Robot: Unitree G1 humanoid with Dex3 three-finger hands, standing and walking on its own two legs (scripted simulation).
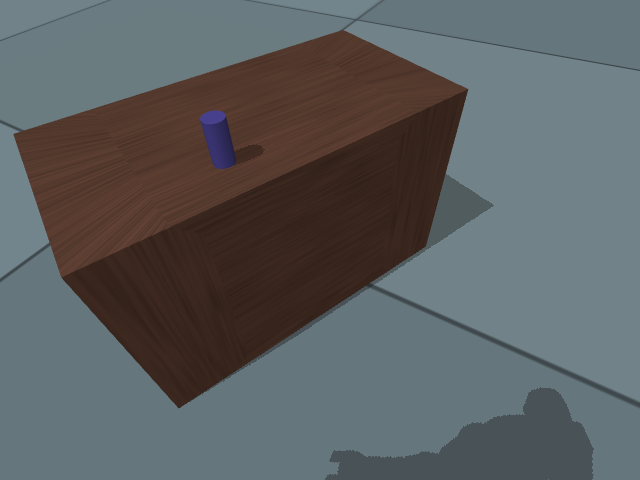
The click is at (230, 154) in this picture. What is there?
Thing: slim round
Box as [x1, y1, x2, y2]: [200, 111, 235, 168]
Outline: 209,111 204,113 200,117 200,120 213,165 218,168 226,168 231,166 235,162 235,157 226,118 224,113 221,111
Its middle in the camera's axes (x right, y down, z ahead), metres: -0.23 -0.22 +0.87
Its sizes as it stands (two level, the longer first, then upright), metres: 0.055 0.055 0.118
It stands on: a support 0.70 m high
